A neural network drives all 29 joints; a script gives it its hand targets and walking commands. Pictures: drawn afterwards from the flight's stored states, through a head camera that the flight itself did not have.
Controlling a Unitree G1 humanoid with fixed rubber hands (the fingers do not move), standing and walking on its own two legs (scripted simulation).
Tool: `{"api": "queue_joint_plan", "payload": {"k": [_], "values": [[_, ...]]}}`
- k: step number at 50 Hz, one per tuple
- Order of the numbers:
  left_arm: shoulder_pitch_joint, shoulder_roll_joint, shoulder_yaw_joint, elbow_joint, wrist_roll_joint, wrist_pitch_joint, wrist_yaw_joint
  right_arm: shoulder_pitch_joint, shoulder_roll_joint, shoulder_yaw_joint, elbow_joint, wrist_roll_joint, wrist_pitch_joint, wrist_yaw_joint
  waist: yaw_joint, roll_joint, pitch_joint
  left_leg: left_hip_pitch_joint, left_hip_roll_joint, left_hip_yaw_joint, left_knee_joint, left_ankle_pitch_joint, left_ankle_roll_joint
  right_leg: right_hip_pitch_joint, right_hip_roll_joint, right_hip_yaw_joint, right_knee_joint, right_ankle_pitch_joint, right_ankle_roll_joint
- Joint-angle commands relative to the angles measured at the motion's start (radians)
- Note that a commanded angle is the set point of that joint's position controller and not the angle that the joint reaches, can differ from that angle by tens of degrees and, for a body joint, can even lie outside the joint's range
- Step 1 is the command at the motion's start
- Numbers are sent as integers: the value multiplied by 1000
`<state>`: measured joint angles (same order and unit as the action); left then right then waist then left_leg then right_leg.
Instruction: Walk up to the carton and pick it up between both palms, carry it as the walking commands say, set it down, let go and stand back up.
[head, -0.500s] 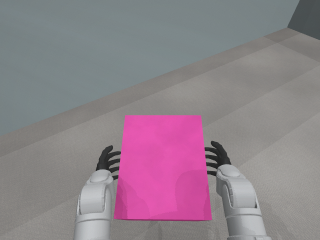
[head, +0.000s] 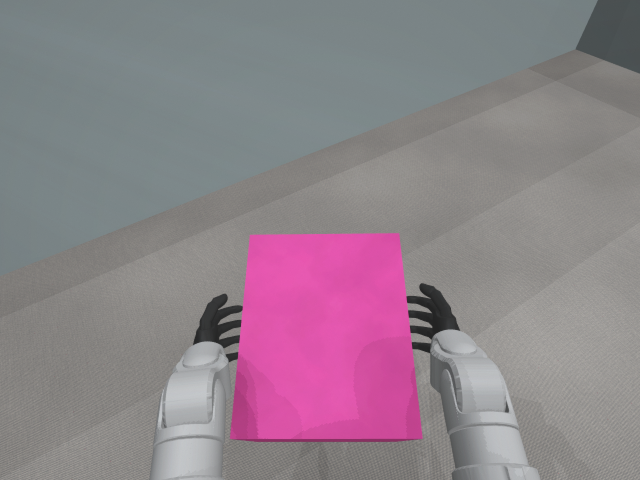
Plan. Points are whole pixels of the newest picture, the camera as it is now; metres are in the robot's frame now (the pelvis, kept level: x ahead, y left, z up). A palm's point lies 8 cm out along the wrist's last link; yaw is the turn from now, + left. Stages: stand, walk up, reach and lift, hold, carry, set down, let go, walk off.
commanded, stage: carry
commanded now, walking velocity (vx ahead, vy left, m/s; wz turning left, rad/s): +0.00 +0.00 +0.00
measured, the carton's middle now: (325, 341) +0.32 +0.00 -0.05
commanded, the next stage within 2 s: none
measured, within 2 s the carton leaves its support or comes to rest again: neither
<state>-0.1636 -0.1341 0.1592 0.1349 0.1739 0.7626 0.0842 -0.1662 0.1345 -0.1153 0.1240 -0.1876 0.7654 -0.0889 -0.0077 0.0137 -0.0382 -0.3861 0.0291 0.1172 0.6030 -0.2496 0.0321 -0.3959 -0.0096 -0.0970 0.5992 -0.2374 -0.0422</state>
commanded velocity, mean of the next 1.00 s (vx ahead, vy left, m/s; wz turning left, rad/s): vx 0.00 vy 0.00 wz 0.00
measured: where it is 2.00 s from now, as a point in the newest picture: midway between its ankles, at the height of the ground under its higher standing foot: outside the picture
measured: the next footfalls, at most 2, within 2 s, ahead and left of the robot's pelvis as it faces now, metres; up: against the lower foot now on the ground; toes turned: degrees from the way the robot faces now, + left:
right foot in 1.78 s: -0.13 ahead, -0.01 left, +0.00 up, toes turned -5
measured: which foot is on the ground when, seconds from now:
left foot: down 0.00-1.00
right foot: down 0.00-1.00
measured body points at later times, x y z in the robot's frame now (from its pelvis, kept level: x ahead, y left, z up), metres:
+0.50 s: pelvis +0.00 +0.01 +0.00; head +0.00 +0.01 +0.45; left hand +0.29 +0.17 +0.01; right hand +0.29 -0.14 +0.02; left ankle +0.04 +0.10 -0.73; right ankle +0.05 -0.09 -0.73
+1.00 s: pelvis +0.00 +0.03 +0.00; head +0.01 +0.04 +0.45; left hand +0.29 +0.18 +0.01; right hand +0.29 -0.12 +0.01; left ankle +0.04 +0.10 -0.73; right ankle +0.05 -0.09 -0.73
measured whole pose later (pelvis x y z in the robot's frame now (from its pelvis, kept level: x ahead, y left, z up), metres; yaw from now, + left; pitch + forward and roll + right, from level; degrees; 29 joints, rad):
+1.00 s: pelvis +0.00 +0.03 +0.00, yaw -1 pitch +1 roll +0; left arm -0.17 -0.13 0.15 0.10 0.17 0.77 0.09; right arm -0.17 0.13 -0.11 0.12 -0.20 0.74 -0.10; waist 0.01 -0.01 -0.01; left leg -0.37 0.01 0.15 0.60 -0.26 0.07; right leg -0.39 -0.03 -0.06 0.60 -0.23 0.00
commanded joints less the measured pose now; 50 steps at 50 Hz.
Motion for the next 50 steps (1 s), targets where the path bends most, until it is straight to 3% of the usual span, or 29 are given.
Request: {"api": "queue_joint_plan", "payload": {"k": [1, 2, 6, 7, 9, 13, 15, 16, 17, 18, 19, 20, 21, 23, 24, 26, 28, 30, 31, 32, 34, 35, 37, 38, 41, 43, 46, 47, 50], "values": [[-459, -821, -538, -166, -239, -73, -226, -458, 813, 518, -160, 251, -74, 235, 8, -27, -438, 111, 105, -106, -101, 58, 14, 205, -154, 163, -126, 102, -11], [-528, -891, -655, -355, -335, -61, -219, -579, 844, 624, -396, 342, -67, 228, 7, -15, -435, 139, 113, -121, -108, 65, 24, 168, -138, 150, -130, 76, -5], [-476, -813, -590, -243, -260, -39, -216, -482, 795, 533, -241, 264, -40, 231, 14, 51, -486, 179, 119, -115, -113, 90, 26, 170, -141, 163, -92, 122, -9], [-482, -807, -588, -246, -263, -47, -215, -429, 784, 527, -198, 265, -43, 236, 8, 0, -472, 168, 127, -119, -123, 102, 18, 179, -133, 145, -90, 120, -13], [-523, -825, -618, -323, -299, -42, -218, -506, 814, 573, -289, 301, -39, 234, 7, -19, -436, 126, 131, -124, -108, 147, 14, 186, -117, 135, -88, 161, 2], [-443, -809, -599, -217, -263, -35, -222, -421, 805, 535, -169, 263, -34, 241, 11, 0, -399, 136, 125, -126, -154, 56, 22, 151, -124, 142, -94, 69, 0], [-496, -776, -593, -268, -261, -50, -226, -422, 812, 532, -161, 261, -48, 246, 12, 29, -461, 145, 137, -134, -105, 170, 24, 200, -128, 154, -61, 162, -1], [-542, -861, -701, -383, -359, -29, -229, -541, 860, 658, -378, 354, -39, 237, 10, -22, -441, 137, 135, -125, -84, 193, 21, 187, -133, 166, -80, 241, -9], [-526, -830, -583, -222, -270, -45, -228, -482, 819, 530, -182, 262, -42, 241, 6, -1, -423, 133, 131, -126, -98, 168, 16, 180, -134, 153, -72, 197, -3], [-528, -817, -638, -336, -316, -38, -228, -484, 859, 605, -260, 318, -34, 240, 11, -69, -438, 125, 125, -116, -86, 113, 24, 178, -134, 166, -84, 208, -11], [-481, -801, -531, -145, -224, -54, -227, -471, 837, 505, -95, 230, -50, 237, 11, -103, -439, 136, 123, -125, -93, 103, 26, 204, -139, 144, -87, 201, 2], [-501, -813, -603, -291, -295, -50, -228, -454, 856, 577, -205, 292, -45, 236, 14, -49, -462, 169, 136, -127, -80, 177, 22, 197, -146, 151, -82, 256, -3], [-443, -801, -560, -135, -229, -55, -236, -457, 808, 527, -122, 238, -58, 242, 18, -15, -451, 152, 133, -126, -105, 181, 23, 200, -134, 144, -64, 186, -3], [-538, -843, -645, -297, -308, -54, -235, -531, 873, 611, -268, 314, -63, 245, 17, 4, -436, 137, 130, -135, -112, 137, 33, 192, -146, 165, -82, 199, -13], [-518, -857, -610, -247, -277, -53, -234, -524, 860, 580, -233, 291, -53, 248, 9, -64, -376, 126, 136, -128, -114, 90, 16, 157, -144, 158, -94, 152, -10], [-531, -817, -609, -170, -250, -46, -238, -411, 856, 513, -39, 232, -44, 253, 16, 59, -382, 124, 152, -166, -186, 44, 31, 187, -111, 137, -54, 46, -5], [-576, -842, -638, -284, -294, -62, -233, -540, 846, 551, -235, 288, -64, 251, 11, 52, -368, 129, 143, -138, -156, 73, 23, 125, -112, 133, -88, 63, 12], [-525, -844, -577, -153, -246, -78, -240, -530, 843, 512, -133, 250, -80, 258, 11, 26, -352, 119, 120, -127, -145, 78, 14, 124, -115, 143, -96, 70, 5], [-562, -874, -659, -296, -313, -57, -235, -544, 879, 594, -259, 316, -63, 255, 9, 14, -365, 124, 143, -159, -176, 31, 25, 145, -99, 130, -92, 33, 13], [-549, -877, -648, -268, -317, -53, -242, -550, 878, 602, -238, 314, -50, 251, 12, -77, -371, 106, 136, -143, -149, 37, 24, 148, -111, 155, -114, 67, 5], [-542, -854, -609, -195, -270, -68, -248, -506, 903, 576, -120, 261, -61, 251, 14, -58, -457, 149, 125, -117, -121, 104, 26, 208, -129, 149, -100, 163, 5], [-558, -823, -583, -178, -253, -78, -240, -453, 858, 513, -72, 235, -73, 254, 11, 13, -438, 156, 126, -120, -130, 110, 23, 202, -122, 135, -83, 150, 4], [-553, -847, -644, -304, -303, -80, -243, -483, 878, 595, -196, 293, -74, 258, 12, -7, -419, 144, 122, -137, -129, 92, 27, 171, -122, 147, -100, 117, 3], [-493, -854, -610, -195, -257, -88, -246, -497, 870, 563, -157, 265, -92, 261, 13, -74, -427, 142, 127, -113, -136, 89, 18, 177, -124, 134, -94, 100, 12], [-528, -902, -675, -290, -314, -66, -246, -539, 889, 619, -279, 313, -74, 253, 18, 2, -436, 136, 147, -144, -162, 116, 23, 190, -109, 130, -71, 101, 10], [-558, -900, -662, -230, -286, -81, -251, -495, 906, 601, -165, 270, -78, 258, 17, -36, -475, 192, 143, -150, -129, 209, 27, 193, -99, 122, -54, 115, 5], [-562, -879, -669, -214, -295, -65, -258, -455, 909, 579, -111, 266, -63, 264, 14, 7, -407, 149, 124, -124, -154, 24, 22, 142, -120, 155, -97, 78, -10], [-585, -889, -697, -318, -332, -67, -254, -487, 920, 615, -207, 303, -63, 258, 11, 15, -432, 165, 134, -147, -158, 43, 21, 157, -106, 128, -83, 68, 2], [-521, -895, -621, -136, -248, -81, -261, -514, 888, 567, -128, 247, -87, 270, 14, -5, -425, 186, 140, -131, -124, 201, 23, 157, -124, 140, -76, 129, 7]]}}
